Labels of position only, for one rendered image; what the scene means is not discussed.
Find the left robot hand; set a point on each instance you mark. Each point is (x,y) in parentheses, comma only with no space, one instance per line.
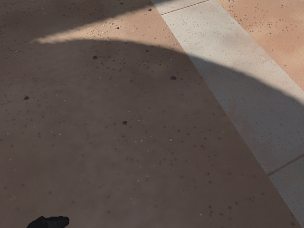
(52,222)

